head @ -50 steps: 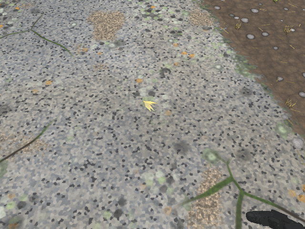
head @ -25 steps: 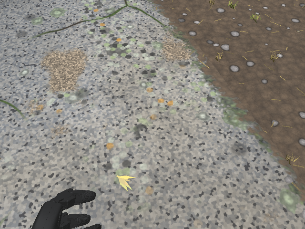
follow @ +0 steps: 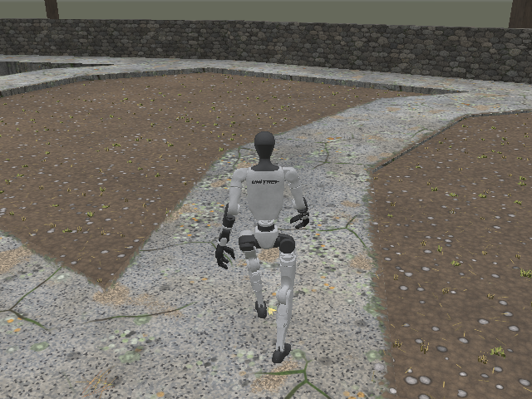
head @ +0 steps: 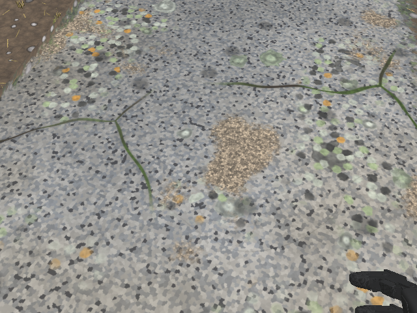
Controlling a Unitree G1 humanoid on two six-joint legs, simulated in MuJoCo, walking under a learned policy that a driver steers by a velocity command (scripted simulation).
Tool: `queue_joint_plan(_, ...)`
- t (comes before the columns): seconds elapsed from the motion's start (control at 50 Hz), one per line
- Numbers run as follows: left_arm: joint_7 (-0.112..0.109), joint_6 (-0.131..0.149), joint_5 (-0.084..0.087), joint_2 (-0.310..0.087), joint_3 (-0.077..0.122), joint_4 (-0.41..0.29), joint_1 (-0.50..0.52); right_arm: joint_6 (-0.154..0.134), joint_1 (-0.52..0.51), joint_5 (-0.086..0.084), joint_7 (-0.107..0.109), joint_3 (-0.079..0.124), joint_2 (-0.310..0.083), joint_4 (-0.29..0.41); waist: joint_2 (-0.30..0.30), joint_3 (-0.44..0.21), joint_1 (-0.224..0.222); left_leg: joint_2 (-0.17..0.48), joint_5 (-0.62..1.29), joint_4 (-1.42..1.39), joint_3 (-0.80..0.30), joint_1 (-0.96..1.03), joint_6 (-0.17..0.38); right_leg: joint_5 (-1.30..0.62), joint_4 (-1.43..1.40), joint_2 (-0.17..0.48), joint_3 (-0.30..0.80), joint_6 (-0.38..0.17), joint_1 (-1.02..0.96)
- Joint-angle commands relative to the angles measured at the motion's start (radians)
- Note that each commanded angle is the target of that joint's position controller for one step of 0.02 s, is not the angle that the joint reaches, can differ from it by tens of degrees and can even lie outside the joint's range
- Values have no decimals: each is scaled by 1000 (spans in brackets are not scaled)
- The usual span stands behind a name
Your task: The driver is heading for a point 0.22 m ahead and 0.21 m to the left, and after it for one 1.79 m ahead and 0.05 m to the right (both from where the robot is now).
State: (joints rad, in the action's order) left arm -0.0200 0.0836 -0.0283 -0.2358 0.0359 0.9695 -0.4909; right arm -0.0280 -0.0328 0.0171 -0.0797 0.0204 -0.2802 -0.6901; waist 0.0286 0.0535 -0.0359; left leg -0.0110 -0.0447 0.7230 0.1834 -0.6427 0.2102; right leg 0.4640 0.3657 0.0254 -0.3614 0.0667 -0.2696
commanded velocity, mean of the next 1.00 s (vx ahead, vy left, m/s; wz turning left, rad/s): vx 1.00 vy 0.00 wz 0.22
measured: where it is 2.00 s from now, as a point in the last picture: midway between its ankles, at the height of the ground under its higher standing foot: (208, 56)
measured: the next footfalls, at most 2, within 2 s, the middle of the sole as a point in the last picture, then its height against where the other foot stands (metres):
left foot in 0.02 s outside the picture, level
right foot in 0.46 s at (234, 251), level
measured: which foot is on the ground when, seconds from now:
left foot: up 0.00-0.00, down 0.02-0.46, up 0.48-0.82, down 0.84-1.00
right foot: down 0.00-0.02, up 0.04-0.44, down 0.46-0.84, up 0.86-1.00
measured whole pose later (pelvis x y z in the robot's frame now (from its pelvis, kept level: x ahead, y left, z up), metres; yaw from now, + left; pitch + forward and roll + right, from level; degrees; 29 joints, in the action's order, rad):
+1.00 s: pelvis +0.85 +0.19 +0.03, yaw +11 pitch +2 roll +1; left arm 0.04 0.02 -0.02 -0.33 0.08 0.78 -0.32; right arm -0.09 0.25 0.04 0.01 0.02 -0.27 -0.73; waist -0.05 -0.04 -0.02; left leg 0.02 -0.30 0.48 0.08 -0.22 0.00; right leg 0.30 1.24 0.02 0.00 -0.08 0.52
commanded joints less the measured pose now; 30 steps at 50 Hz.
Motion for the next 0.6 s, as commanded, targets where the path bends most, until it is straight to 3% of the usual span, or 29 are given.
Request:
queue_joint_plan(0.02,-8,-25,-14,-275,65,-136,181,4,587,-5,44,92,-189,-136,-83,-217,340,-97,-192,-46,-83,755,73,-1213,755,214,92,-102,421)
queue_joint_plan(0.04,12,-18,-20,-139,36,-175,207,14,485,-23,65,115,-252,-138,181,-98,224,47,-160,-109,-350,796,112,-145,1136,10,115,-71,745)
queue_joint_plan(0.06,15,7,6,-123,24,-305,171,29,436,13,60,129,-349,-92,245,-263,125,217,-237,-296,-889,1066,317,40,1350,-76,318,-30,1105)
queue_joint_plan(0.08,14,39,-2,-154,14,-322,249,29,453,17,70,131,-314,-70,53,-255,159,274,-377,-463,-1020,1035,293,-26,1291,-16,439,-44,1181)
queue_joint_plan(0.1,14,52,1,-166,12,-313,273,19,433,10,77,120,-252,-89,-73,-123,121,257,-369,-505,-966,877,248,-84,1175,28,450,-50,1161)
queue_joint_plan(0.12,12,49,-11,-156,8,-311,295,5,406,4,81,109,-216,-101,-138,-55,68,215,-279,-507,-877,722,210,-96,1080,61,450,-44,1092)
queue_joint_plan(0.16,13,4,-46,-142,1,-300,269,-28,351,-6,89,88,-170,-87,-157,-17,-3,134,-128,-508,-726,503,180,-83,964,100,453,-13,955)
queue_joint_plan(0.18,18,-16,-49,-132,-1,-305,276,-40,351,-12,86,81,-158,-86,-150,-5,-14,105,-117,-520,-683,428,175,-68,895,114,444,4,922)
queue_joint_plan(0.22,26,-31,-43,-109,-13,-357,386,-58,365,-14,80,83,-171,-82,-128,38,7,48,-80,-559,-614,315,161,-149,716,120,403,23,887)
queue_joint_plan(0.26,37,-29,-25,-84,-27,-407,508,-63,393,-13,73,88,-175,-83,-89,59,50,-1,-1,-562,-570,280,120,-353,522,97,379,20,841)
queue_joint_plan(0.3,42,-26,-8,-81,-32,-429,558,-62,434,-19,64,97,-187,-90,-36,30,95,-14,140,-534,-558,340,77,-516,369,54,363,-1,789)
queue_joint_plan(0.36,39,-19,2,-110,-28,-463,606,-58,471,-23,65,105,-200,-97,10,0,130,22,282,-476,-595,475,38,-555,232,13,375,-29,741)
queue_joint_plan(0.4,28,-13,3,-151,-12,-447,524,-55,437,-20,74,110,-223,-87,21,-51,85,21,450,-364,-609,521,-8,-485,150,-32,385,-44,581)
queue_joint_plan(0.42,17,-10,4,-198,9,-408,396,-58,435,-10,75,112,-250,-96,20,-139,27,31,613,-233,-582,582,-25,-413,171,-57,359,-63,472)
queue_joint_plan(0.44,4,-6,3,-226,29,-358,206,-62,407,-2,71,111,-264,-102,17,-223,-86,23,666,-22,-537,565,-43,-368,168,-48,327,-85,304)
queue_joint_plan(0.46,-16,-2,-11,-268,51,-303,-6,-74,378,11,72,92,-196,-96,-1,-306,-181,-12,521,268,-485,425,-58,-211,213,42,407,-115,89)
queue_joint_plan(0.48,-15,5,-54,-366,75,-280,-70,-81,494,-26,69,50,-27,-58,-326,-426,-91,-161,-237,654,-393,108,-107,114,95,332,959,-247,-156)
queue_joint_plan(0.5,9,-2,-26,-330,78,-271,15,-84,521,-18,68,31,-53,-60,-399,-403,-41,-156,-386,731,-372,-58,-96,261,-104,373,1358,-318,-110)
queue_joint_plan(0.52,23,-4,-14,-230,64,-289,129,-73,405,5,70,35,-100,-60,-209,-212,-31,-77,-303,728,-359,-118,-92,264,-112,320,1215,-329,38)
queue_joint_plan(0.54,30,-4,-5,-183,56,-274,153,-72,311,23,60,32,-115,-39,-67,-142,-32,-42,-258,671,-342,-99,-101,140,-101,275,1060,-324,162)
queue_joint_plan(0.56,33,-3,-5,-162,49,-246,134,-71,239,39,53,30,-113,-10,-35,-97,-23,-11,-259,596,-324,-76,-107,19,-103,225,958,-302,252)
queue_joint_plan(0.58,34,-1,-2,-136,37,-210,104,-65,207,54,45,23,-95,25,-64,-65,4,12,-276,538,-311,-62,-121,-50,-113,183,900,-296,324)
queue_joint_plan(0.6,35,3,4,-134,35,-184,82,-59,191,62,41,12,-75,43,-96,-41,22,30,-309,490,-298,-66,-138,-109,-125,160,874,-300,360)
Velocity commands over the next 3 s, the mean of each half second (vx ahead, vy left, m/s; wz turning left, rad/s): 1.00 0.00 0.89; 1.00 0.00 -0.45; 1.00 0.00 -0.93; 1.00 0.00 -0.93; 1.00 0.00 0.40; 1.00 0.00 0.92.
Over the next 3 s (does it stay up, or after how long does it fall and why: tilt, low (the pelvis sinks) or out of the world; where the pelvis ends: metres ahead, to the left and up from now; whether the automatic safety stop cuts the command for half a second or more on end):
stays up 2.49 -0.44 0.01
